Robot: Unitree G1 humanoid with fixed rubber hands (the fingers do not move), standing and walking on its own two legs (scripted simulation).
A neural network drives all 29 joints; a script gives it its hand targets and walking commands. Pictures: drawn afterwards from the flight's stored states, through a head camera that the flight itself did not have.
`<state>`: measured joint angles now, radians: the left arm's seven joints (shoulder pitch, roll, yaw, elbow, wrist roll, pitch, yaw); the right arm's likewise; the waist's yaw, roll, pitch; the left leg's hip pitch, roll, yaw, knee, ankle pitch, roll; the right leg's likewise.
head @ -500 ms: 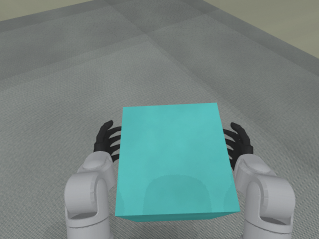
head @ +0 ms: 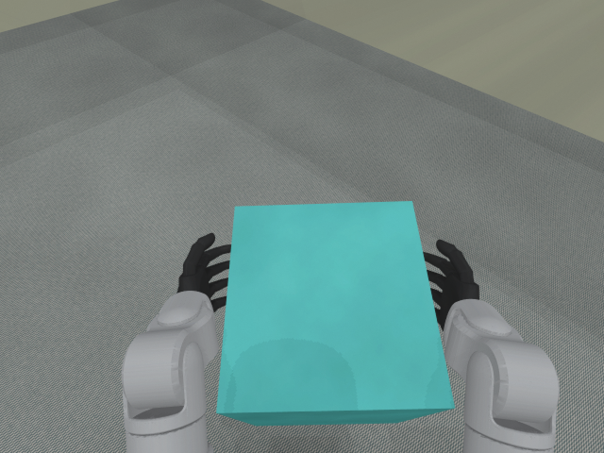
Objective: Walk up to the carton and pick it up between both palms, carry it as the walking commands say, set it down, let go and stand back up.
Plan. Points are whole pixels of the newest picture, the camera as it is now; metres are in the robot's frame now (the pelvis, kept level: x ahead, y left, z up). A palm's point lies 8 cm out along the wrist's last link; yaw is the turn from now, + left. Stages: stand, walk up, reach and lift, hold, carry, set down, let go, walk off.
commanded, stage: carry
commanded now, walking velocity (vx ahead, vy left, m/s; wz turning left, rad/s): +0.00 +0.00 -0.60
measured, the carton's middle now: (324, 327) +0.29 +0.00 +0.03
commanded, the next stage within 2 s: none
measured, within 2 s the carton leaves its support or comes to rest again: neither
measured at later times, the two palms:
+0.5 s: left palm (367, 328) +0.27 -0.04 +0.08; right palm out of the picture +0.20 -0.32 +0.07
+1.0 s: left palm out of the picture +0.09 +0.00 +0.08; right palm out of the picture +0.01 -0.28 +0.08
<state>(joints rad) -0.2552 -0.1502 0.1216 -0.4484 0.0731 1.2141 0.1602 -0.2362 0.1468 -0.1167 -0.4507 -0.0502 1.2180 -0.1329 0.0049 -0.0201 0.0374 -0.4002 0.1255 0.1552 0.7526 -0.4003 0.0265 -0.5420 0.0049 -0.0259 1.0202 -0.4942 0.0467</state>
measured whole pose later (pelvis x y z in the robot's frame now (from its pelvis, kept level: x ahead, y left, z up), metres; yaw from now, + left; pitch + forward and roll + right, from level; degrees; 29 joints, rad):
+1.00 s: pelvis -0.22 -0.07 -0.02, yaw -15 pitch -3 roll -1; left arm -0.22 -0.14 0.11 -0.45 0.07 1.24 0.15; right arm -0.21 0.14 -0.10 -0.45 -0.05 1.25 -0.14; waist 0.00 -0.01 0.11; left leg -0.50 0.07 0.18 0.76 -0.21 0.09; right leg -0.50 0.00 -0.01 1.22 -0.52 0.04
